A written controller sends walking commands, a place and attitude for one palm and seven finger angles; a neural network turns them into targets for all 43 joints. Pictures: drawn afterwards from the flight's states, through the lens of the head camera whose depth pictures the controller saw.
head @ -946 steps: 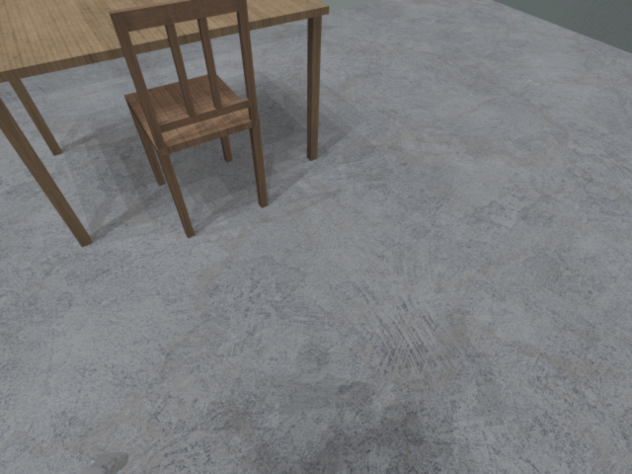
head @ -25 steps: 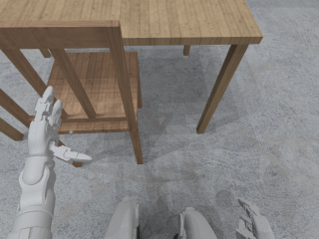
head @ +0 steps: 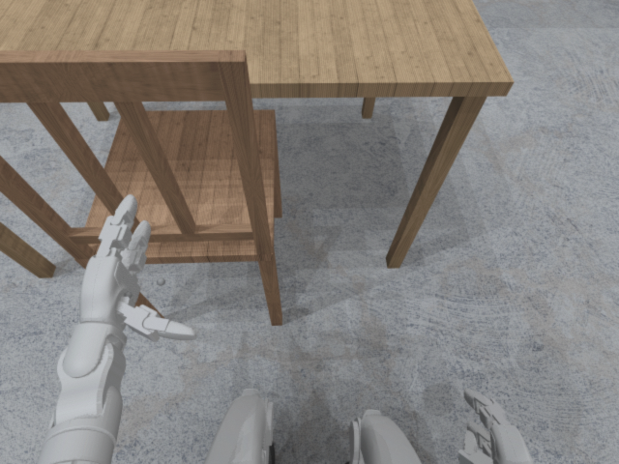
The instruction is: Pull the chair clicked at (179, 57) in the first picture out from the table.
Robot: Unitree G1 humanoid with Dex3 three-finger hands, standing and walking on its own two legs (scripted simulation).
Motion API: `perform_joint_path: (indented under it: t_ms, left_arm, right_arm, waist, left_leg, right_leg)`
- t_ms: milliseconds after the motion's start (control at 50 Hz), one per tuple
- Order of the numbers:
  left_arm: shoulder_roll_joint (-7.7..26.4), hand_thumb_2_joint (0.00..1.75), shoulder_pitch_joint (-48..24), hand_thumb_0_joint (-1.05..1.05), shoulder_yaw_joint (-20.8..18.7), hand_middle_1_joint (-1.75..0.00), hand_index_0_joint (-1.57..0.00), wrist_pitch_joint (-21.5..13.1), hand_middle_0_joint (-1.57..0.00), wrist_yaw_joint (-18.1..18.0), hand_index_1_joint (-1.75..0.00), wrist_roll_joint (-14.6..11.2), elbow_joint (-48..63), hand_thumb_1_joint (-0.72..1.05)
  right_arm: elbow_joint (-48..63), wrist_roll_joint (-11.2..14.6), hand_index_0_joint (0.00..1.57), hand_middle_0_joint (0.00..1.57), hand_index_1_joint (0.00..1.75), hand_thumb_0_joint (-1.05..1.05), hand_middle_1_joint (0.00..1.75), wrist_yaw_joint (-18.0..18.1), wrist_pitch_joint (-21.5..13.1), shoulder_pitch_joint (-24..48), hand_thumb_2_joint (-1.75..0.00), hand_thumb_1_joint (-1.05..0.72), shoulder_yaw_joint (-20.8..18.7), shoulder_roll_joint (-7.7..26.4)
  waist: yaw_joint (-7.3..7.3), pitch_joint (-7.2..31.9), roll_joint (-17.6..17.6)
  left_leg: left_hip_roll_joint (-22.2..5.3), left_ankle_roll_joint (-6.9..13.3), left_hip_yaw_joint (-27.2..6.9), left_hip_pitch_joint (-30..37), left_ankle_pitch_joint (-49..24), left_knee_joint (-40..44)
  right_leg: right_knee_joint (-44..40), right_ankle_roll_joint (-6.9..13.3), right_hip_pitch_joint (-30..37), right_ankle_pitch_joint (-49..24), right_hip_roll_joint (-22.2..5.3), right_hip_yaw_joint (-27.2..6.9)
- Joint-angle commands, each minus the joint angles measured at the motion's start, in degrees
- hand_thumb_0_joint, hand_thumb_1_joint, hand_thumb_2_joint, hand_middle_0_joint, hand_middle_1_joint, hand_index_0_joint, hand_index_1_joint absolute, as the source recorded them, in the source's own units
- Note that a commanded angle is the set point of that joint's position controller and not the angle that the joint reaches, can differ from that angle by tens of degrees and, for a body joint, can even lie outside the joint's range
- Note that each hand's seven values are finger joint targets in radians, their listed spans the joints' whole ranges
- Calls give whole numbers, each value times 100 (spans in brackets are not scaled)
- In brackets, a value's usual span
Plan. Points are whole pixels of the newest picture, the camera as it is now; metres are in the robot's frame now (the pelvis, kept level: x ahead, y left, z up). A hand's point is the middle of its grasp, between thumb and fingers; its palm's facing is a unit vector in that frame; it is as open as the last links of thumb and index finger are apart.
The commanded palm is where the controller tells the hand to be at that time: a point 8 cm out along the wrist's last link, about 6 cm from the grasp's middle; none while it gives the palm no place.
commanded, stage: aim the fingers beside a spindle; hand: left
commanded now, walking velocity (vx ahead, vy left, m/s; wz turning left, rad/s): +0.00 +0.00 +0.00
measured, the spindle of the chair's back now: (97, 178) +0.48 +0.34 +0.03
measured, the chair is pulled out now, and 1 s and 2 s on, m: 0.00 0.00 0.00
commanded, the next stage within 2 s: push the fingers through the gap in 0.90 s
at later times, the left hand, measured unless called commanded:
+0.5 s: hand (154, 265) +0.34 +0.21 +0.05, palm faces +0.10 -0.99 -0.04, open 16.9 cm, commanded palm +0.31 +0.25 +0.03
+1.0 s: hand (181, 279) +0.34 +0.19 +0.01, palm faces +0.04 -1.00 +0.00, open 16.9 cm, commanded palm +0.32 +0.24 +0.03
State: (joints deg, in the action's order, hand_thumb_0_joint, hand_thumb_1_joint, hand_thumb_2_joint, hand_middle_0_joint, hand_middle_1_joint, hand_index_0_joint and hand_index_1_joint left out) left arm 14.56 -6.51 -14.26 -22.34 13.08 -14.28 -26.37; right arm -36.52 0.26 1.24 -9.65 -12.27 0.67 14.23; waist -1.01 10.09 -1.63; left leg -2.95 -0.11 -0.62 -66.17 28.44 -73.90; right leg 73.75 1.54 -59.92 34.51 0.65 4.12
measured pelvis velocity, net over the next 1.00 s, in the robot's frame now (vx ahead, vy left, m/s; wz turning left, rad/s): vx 0.00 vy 0.00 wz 0.01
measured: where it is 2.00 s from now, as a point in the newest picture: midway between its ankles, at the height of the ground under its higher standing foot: outside the picture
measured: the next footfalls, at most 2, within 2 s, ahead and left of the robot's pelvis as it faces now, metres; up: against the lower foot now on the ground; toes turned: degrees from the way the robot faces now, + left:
none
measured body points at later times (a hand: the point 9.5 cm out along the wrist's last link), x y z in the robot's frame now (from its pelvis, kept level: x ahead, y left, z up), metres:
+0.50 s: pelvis +0.00 +0.00 +0.00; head +0.10 +0.02 +0.43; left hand +0.33 +0.26 +0.05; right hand +0.15 -0.24 -0.11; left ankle +0.06 +0.12 -0.62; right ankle +0.01 -0.11 -0.62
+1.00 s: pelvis +0.00 +0.00 +0.00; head +0.10 +0.01 +0.43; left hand +0.33 +0.24 +0.01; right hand +0.16 -0.25 -0.11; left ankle +0.06 +0.12 -0.62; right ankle +0.01 -0.11 -0.62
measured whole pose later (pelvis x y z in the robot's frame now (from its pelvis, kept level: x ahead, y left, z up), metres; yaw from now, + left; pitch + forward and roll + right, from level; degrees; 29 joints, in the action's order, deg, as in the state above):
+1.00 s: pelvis +0.00 +0.00 +0.00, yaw +0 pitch +21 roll -2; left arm 13.5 -9.6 -11.7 -20.8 12.0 -12.6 -27.5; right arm -36.2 0.0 1.5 -10.1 -10.9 0.7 14.4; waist -1.2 9.6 -1.5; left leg -2.7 -0.2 -1.2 -67.8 28.4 -74.9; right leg 74.8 1.7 -61.4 34.7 0.6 4.5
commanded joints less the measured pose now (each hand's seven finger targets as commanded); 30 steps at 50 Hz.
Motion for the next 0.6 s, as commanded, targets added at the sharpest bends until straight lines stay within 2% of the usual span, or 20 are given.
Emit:
perform_joint_path:
  t_ms: [0,40,60,120,160,200,240,280,340,360,380,420,460,480,500,540,560,580]
  left_arm:
    - [1158,30,-1940,0,-488,-8,-6,-884,-6,-257,-8,48,1753,-50]
    - [1187,30,-1892,0,-467,-8,-6,-1084,-6,-358,-8,136,1992,-50]
    - [1249,30,-1857,0,-476,-8,-6,-1099,-6,-394,-8,155,2059,-50]
    - [974,30,-1579,0,-222,-8,-6,-856,-6,-312,-8,223,1470,-50]
    - [923,30,-1213,0,-261,-8,-6,-536,-6,-203,-8,193,900,-50]
    - [782,30,-1280,0,-169,-8,-6,-247,-6,-90,-8,105,458,-50]
    - [997,30,-1273,0,-451,-8,-6,-153,-6,-31,-8,12,527,-50]
    - [1241,30,-1536,0,-689,-8,-6,-278,-6,-65,-8,-32,889,-50]
    - [1259,30,-1854,0,-603,-8,-6,-705,-6,-229,-8,11,1880,-50]
    - [1402,30,-1881,0,-658,-8,-6,-833,-6,-308,-8,52,2188,-50]
    - [1278,30,-1672,0,-530,-8,-6,-896,-6,-355,-8,92,2282,-50]
    - [869,30,-1399,0,-138,-8,-6,-867,-6,-373,-8,141,2010,-50]
    - [654,30,-1119,0,15,-8,-6,-649,-6,-299,-8,162,1337,-50]
    - [662,30,-952,0,-34,-8,-6,-506,-6,-256,-8,158,960,-50]
    - [557,30,-987,0,75,-8,-6,-384,-6,-188,-8,165,742,-50]
    - [621,30,-980,0,-54,-8,-6,-192,-6,-107,-8,110,437,-50]
    - [810,30,-1010,0,-268,-8,-6,-192,-6,-112,-8,96,498,-50]
    - [938,30,-1246,0,-382,-8,-6,-243,-6,-128,-8,69,764,-50]
  right_arm:
    - [626,-22,20,20,30,0,30,152,-367,108,-90,-90,-364,809]
    - [583,-61,20,20,30,0,30,145,-427,107,-90,-90,-362,795]
    - [584,-77,20,20,30,0,30,147,-440,91,-90,-90,-367,830]
    - [523,-53,20,20,30,0,30,128,-427,78,-90,-90,-343,836]
    - [536,-14,20,20,30,0,30,127,-382,32,-90,-90,-355,883]
    - [555,26,20,20,30,0,30,137,-318,28,-90,-90,-326,882]
    - [636,44,20,20,30,0,30,153,-284,35,-90,-90,-331,889]
    - [700,32,20,20,30,0,30,156,-282,70,-90,-90,-333,868]
    - [752,-20,20,20,30,0,30,125,-340,78,-90,-90,-348,806]
    - [738,-36,20,20,30,0,30,126,-366,64,-90,-90,-367,837]
    - [717,-58,20,20,30,0,30,106,-375,28,-90,-90,-369,813]
    - [634,-57,20,20,30,0,30,73,-383,29,-90,-90,-363,806]
    - [555,-29,20,20,30,0,30,82,-361,-28,-90,-90,-371,860]
    - [525,-9,20,20,30,0,30,86,-323,-32,-90,-90,-371,871]
    - [528,15,20,20,30,0,30,90,-297,-25,-90,-90,-360,880]
    - [576,45,20,20,30,0,30,103,-258,-23,-90,-90,-357,901]
    - [612,35,20,20,30,0,30,121,-261,-3,-90,-90,-357,911]
    - [656,32,20,20,30,0,30,127,-253,32,-90,-90,-354,882]
  waist:
    - [-102,1885,-307]
    - [-53,2150,-575]
    - [-69,2293,-581]
    - [-117,2104,-532]
    - [-117,1971,-269]
    - [-160,1646,103]
    - [-38,1814,172]
    - [39,2063,45]
    - [69,2560,-571]
    - [54,2726,-706]
    - [64,2804,-776]
    - [-104,2418,-576]
    - [-235,1923,-108]
    - [-220,1626,99]
    - [-259,1432,254]
    - [-200,1269,409]
    - [-90,1394,227]
    - [-61,1625,179]
  left_leg:
    - [246,105,-206,1829,-859,716]
    - [231,72,-248,2154,-1034,743]
    - [236,90,-266,2207,-1090,716]
    - [221,55,-300,2098,-817,818]
    - [235,73,-266,1834,-660,820]
    - [257,92,-235,1415,-443,801]
    - [270,104,-182,1292,-561,748]
    - [262,106,-171,1408,-806,717]
    - [242,66,-210,2178,-1302,759]
    - [213,51,-262,2446,-1518,757]
    - [204,29,-300,2680,-1694,804]
    - [181,32,-340,2575,-1467,835]
    - [190,73,-359,2132,-1069,855]
    - [206,76,-307,1783,-835,861]
    - [226,88,-283,1544,-633,857]
    - [249,100,-248,1287,-417,857]
    - [263,105,-213,1303,-482,814]
    - [272,113,-189,1385,-648,789]
  right_leg:
    - [-1130,-18,402,-1252,169,-405]
    - [-1041,10,369,-1354,183,-359]
    - [-1022,9,384,-1397,195,-361]
    - [-1068,-3,287,-1199,183,-295]
    - [-1132,-16,342,-1112,188,-303]
    - [-1218,-55,374,-980,153,-336]
    - [-1215,-51,613,-1076,131,-403]
    - [-1125,-38,712,-1295,135,-412]
    - [-1009,-1,698,-1675,181,-357]
    - [-941,15,626,-1789,204,-310]
    - [-939,20,593,-1869,210,-276]
    - [-989,-4,398,-1669,217,-199]
    - [-1091,-26,285,-1431,228,-192]
    - [-1142,-44,330,-1315,208,-204]
    - [-1198,-55,317,-1174,183,-225]
    - [-1275,-60,337,-959,156,-267]
    - [-1232,-39,364,-983,151,-305]
    - [-1214,-39,502,-1155,128,-341]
